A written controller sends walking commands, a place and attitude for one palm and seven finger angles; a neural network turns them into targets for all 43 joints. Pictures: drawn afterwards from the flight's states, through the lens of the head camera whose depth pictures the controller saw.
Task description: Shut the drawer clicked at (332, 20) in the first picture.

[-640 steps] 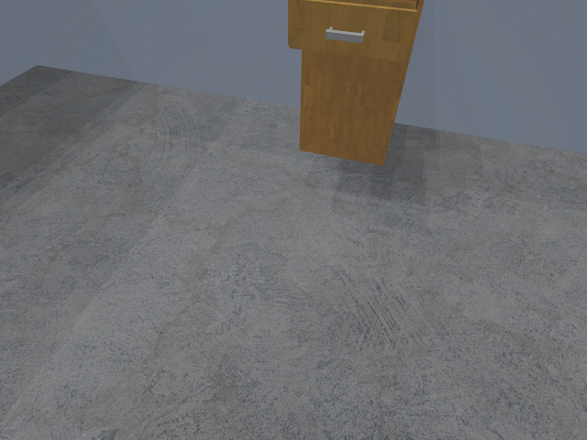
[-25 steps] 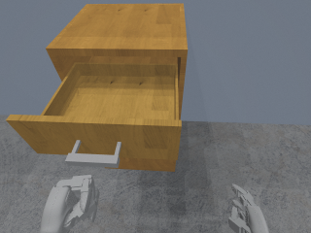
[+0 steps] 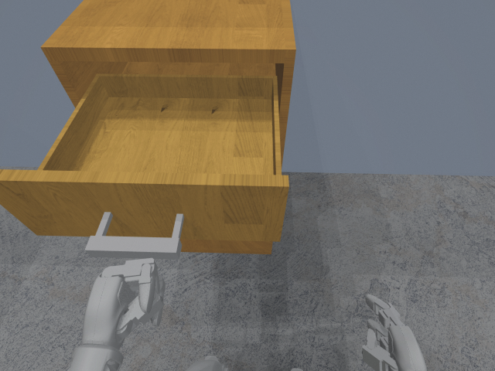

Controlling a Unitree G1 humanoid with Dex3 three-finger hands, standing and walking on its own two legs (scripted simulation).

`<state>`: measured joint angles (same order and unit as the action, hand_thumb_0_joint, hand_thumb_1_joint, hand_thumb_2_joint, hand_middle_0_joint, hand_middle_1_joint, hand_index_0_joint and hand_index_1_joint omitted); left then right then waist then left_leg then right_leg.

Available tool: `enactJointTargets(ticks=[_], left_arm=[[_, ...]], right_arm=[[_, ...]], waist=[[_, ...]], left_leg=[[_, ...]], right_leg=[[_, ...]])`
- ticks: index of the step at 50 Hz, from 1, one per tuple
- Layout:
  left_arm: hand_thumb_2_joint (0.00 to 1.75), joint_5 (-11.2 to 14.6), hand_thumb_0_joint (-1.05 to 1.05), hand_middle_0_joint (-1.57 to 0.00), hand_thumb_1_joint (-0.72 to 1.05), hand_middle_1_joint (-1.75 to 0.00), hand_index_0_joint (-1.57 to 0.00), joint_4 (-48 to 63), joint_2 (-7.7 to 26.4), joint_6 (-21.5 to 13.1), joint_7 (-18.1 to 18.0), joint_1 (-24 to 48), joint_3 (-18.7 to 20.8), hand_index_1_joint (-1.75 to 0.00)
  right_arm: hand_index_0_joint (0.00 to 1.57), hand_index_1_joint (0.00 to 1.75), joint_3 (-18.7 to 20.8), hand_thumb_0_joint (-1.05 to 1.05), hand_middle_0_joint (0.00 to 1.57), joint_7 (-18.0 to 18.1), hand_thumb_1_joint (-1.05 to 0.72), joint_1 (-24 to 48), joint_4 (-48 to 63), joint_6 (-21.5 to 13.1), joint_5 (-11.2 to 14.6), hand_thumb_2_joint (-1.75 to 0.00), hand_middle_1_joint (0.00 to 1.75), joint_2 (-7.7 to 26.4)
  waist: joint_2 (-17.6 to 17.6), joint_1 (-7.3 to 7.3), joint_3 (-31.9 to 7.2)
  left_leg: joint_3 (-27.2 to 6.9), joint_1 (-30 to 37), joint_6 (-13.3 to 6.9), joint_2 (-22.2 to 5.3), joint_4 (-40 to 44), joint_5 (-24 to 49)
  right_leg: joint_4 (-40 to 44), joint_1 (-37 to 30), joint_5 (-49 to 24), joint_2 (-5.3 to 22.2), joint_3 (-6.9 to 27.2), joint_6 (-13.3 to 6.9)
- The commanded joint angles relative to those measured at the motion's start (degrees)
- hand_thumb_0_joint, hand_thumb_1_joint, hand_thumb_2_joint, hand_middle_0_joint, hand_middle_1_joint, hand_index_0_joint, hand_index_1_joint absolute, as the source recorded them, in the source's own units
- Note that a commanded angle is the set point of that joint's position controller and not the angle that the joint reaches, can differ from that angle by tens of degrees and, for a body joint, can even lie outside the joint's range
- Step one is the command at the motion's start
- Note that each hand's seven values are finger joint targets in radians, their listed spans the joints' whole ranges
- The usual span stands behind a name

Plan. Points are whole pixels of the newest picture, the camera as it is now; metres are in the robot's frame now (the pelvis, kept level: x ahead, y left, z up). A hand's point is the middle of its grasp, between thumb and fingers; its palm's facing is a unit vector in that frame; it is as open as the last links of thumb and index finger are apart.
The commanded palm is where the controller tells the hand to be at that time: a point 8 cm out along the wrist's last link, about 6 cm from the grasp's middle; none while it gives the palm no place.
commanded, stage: bring the fist close to the handle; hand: left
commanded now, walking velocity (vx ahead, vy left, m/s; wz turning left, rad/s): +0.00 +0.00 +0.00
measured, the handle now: (139, 233) +0.31 +0.18 +0.07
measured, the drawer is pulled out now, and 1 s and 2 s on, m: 0.30 0.29 0.15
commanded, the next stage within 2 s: push the drawer shut in 0.34 s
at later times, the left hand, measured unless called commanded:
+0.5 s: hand (154, 300) +0.21 +0.14 +0.07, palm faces +0.01 -1.00 -0.04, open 3.3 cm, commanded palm +0.19 +0.19 +0.07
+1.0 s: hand (158, 280) +0.24 +0.14 +0.06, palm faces -0.02 -1.00 -0.05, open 3.0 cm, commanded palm +0.24 +0.19 +0.07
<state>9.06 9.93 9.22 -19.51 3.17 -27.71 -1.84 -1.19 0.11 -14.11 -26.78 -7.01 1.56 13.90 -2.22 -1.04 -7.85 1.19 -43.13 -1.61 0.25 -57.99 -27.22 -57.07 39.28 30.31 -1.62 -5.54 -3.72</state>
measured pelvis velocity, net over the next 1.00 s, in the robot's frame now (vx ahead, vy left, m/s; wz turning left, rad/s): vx -0.01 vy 0.00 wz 0.02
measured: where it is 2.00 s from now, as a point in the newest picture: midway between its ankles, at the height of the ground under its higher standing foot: outside the picture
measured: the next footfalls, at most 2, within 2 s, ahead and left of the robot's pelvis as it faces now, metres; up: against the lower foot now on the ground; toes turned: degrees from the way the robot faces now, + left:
none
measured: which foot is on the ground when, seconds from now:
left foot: down 0.00-1.00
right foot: down 0.00-1.00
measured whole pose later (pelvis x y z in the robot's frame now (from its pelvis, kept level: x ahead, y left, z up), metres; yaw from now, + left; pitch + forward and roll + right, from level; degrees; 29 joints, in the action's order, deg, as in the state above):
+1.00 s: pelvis -0.01 +0.00 +0.00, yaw +1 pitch +12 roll -1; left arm 9.3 0.9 11.2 -19.2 1.7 -14.9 -2.3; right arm -2.1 1.0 -13.3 -29.4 -5.0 1.9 14.8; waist -2.7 -0.9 -6.9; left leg 0.0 -44.0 -1.8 0.5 -58.1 -25.8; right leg -56.4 39.4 28.9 -1.4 -6.7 -3.6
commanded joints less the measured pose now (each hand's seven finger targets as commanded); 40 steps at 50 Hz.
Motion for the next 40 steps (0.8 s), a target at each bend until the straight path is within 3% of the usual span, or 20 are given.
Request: enactJointTargets(ticks=[1,5,8,10,13,15,19,20,22,24,25,28,30,32,35,38,40], left_arm=[[0.9,0.58,0.0,-1.4,0.9,-1.6,-1.4,14.41,4.12,-3.78,-0.49,0.85,2.91,-1.6],[0.9,1.11,0.0,-1.4,0.9,-1.6,-1.4,12.2,5.56,-2.82,-0.72,0.88,5.26,-1.6],[0.9,1.34,0.0,-1.4,0.9,-1.6,-1.4,12.99,3.21,-2.87,0.01,-1.81,2.99,-1.6],[0.9,1.23,0.0,-1.4,0.9,-1.6,-1.4,13.48,4.13,-3.04,0.0,-1.15,3.34,-1.6],[0.9,0.8,0.0,-1.4,0.9,-1.6,-1.4,15.0,2.55,-3.61,-0.13,-2.08,1.03,-1.6],[0.9,0.32,0.0,-1.4,0.9,-1.6,-1.4,14.08,4.66,-3.64,-0.76,-1.96,3.06,-1.6],[0.9,0.45,0.0,-1.4,0.9,-1.6,-1.4,15.32,3.66,-4.58,-0.92,-1.27,2.44,-1.6],[0.9,0.33,0.0,-1.4,0.9,-1.6,-1.4,15.12,5.02,-4.61,-1.19,-2.11,3.9,-1.6],[0.9,0.59,0.0,-1.4,0.9,-1.6,-1.4,15.06,3.46,-4.48,-0.85,-2.73,2.51,-1.6],[0.9,0.53,0.0,-1.4,0.9,-1.6,-1.4,16.27,3.4,-4.74,-0.61,1.3,1.34,-1.6],[0.9,0.25,0.0,-1.4,0.9,-1.6,-1.4,15.44,4.69,-4.66,-0.96,2.05,2.62,-1.6],[0.9,0.46,0.0,-1.4,0.9,-1.6,-1.4,13.73,3.49,-4.14,-0.56,2.97,1.65,-1.6],[0.9,0.38,0.0,-1.4,0.9,-1.6,-1.4,12.28,5.14,-3.38,-0.74,4.54,3.21,-1.6],[0.9,0.34,0.0,-1.4,0.9,-1.6,-1.4,11.98,3.92,-2.9,-0.58,6.76,2.09,-1.6],[0.9,0.39,0.0,-1.4,0.9,-1.6,-1.4,10.89,5.2,-2.18,-1.16,9.91,3.18,-1.6],[0.9,0.23,0.0,-1.4,0.9,-1.6,-1.4,10.09,4.05,-2.47,-1.6,16.52,1.65,-1.6],[0.9,-0.08,0.0,-1.4,0.9,-1.6,-1.4,9.46,4.81,-2.93,-2.08,18.55,2.01,-1.6]], right_arm=[[0.2,0.3,2.75,0.0,0.2,0.42,-0.9,2.92,10.07,-2.52,0.1,-0.9,0.3,6.47],[0.2,0.3,2.74,0.0,0.2,0.73,-0.9,2.85,9.37,-1.73,0.11,-0.9,0.3,6.62],[0.2,0.3,2.83,0.0,0.2,0.51,-0.9,2.81,10.06,-1.67,0.3,-0.9,0.3,6.46],[0.2,0.3,2.98,0.0,0.2,0.52,-0.9,2.55,9.86,-1.73,0.29,-0.9,0.3,6.66],[0.2,0.3,2.95,0.0,0.2,0.29,-0.9,2.16,10.39,-1.84,0.15,-0.9,0.3,6.48],[0.2,0.3,3.14,0.0,0.2,0.42,-0.9,2.25,9.96,-1.46,-0.05,-0.9,0.3,6.68],[0.2,0.3,3.03,0.0,0.2,0.28,-0.9,2.51,10.48,-1.19,0.02,-0.9,0.3,6.3],[0.2,0.3,3.25,0.0,0.2,0.37,-0.9,2.73,10.33,-1.05,-0.01,-0.9,0.3,6.42],[0.2,0.3,3.09,0.0,0.2,0.31,-0.9,2.66,10.69,-0.8,0.13,-0.9,0.3,6.23],[0.2,0.3,2.83,0.0,0.2,0.38,-0.9,2.66,10.71,-0.9,0.08,-0.9,0.3,6.57],[0.2,0.3,2.95,0.0,0.2,0.58,-0.9,2.47,10.15,-0.85,-0.02,-0.9,0.3,6.74],[0.2,0.3,2.67,0.0,0.2,0.54,-0.9,2.51,10.34,-0.84,0.0,-0.9,0.3,6.81],[0.2,0.3,2.7,0.0,0.2,0.69,-0.9,2.5,9.96,-0.57,-0.02,-0.9,0.3,7.13],[0.2,0.3,2.54,0.0,0.2,0.68,-0.9,2.59,10.12,-0.52,0.05,-0.9,0.3,7.05],[0.2,0.3,2.4,0.0,0.2,0.78,-0.9,2.39,9.84,-0.46,0.0,-0.9,0.3,7.32],[0.2,0.3,2.15,0.0,0.2,0.84,-0.9,2.93,8.99,-0.7,0.01,-0.9,0.3,7.32],[0.2,0.3,2.16,0.0,0.2,0.93,-0.9,2.88,8.33,-0.9,-0.11,-0.9,0.3,7.57]], waist=[[1.71,-0.32,-10.68],[3.41,-0.52,-8.68],[2.3,-0.48,-9.27],[2.6,-0.76,-9.41],[1.38,-1.0,-9.84],[2.77,-0.86,-8.82],[2.24,-0.81,-9.5],[2.49,-0.41,-9.86],[2.58,-0.75,-9.98],[1.25,-1.55,-9.31],[2.24,-1.77,-8.92],[1.62,-1.66,-8.83],[2.32,-1.62,-8.99],[1.68,-1.71,-9.68],[1.52,-1.53,-9.47],[1.1,-2.77,-8.89],[1.09,-2.8,-9.03]], left_leg=[[-2.87,8.04,-0.68,-0.12,7.03,15.01],[-2.9,6.5,-0.58,-0.15,7.0,14.46],[-2.79,7.9,-0.53,-0.27,7.3,15.84],[-2.98,7.86,-0.6,-0.28,7.05,16.39],[-3.16,8.81,-0.62,-0.32,6.83,17.48],[-3.32,7.66,-0.62,-0.38,6.71,16.71],[-3.09,7.42,-0.55,-0.19,6.53,15.55],[-3.13,7.34,-0.58,-0.28,6.45,15.85],[-2.97,7.67,-0.56,-0.31,6.51,16.05],[-3.36,7.5,-0.62,-0.27,6.27,14.98],[-3.48,7.27,-0.68,-0.42,6.04,14.77],[-3.53,6.99,-0.59,-0.23,6.24,13.81],[-3.59,6.68,-0.7,-0.29,6.24,13.44],[-3.5,7.6,-0.62,-0.29,6.7,13.73],[-3.62,7.89,-0.62,-0.31,7.18,13.51],[-3.86,7.98,-0.65,-0.31,7.08,11.74],[-4.15,8.13,-0.7,-0.32,7.13,11.57]], right_leg=[[9.37,-6.38,-19.23,1.2,4.99,2.69],[10.23,-6.92,-19.65,1.17,5.61,3.0],[9.65,-6.71,-21.27,1.09,4.57,2.94],[9.54,-6.8,-21.95,1.08,4.71,2.99],[8.78,-5.75,-22.56,1.11,4.01,2.91],[8.69,-5.37,-21.64,0.86,4.07,2.79],[8.49,-5.28,-20.26,0.93,4.33,2.72],[8.5,-5.65,-20.41,0.8,4.49,2.64],[8.49,-5.56,-20.97,0.81,4.29,2.78],[8.43,-4.15,-19.19,0.87,4.27,2.71],[8.54,-3.9,-18.87,0.76,4.43,2.7],[8.82,-3.73,-17.89,0.88,4.49,2.69],[9.2,-3.94,-17.42,0.83,4.81,2.74],[9.11,-4.13,-17.49,0.87,4.47,2.69],[9.71,-4.54,-16.9,0.85,4.53,2.58],[9.94,-2.75,-14.69,0.91,4.5,2.7],[9.98,-2.59,-14.11,0.91,4.51,2.54]])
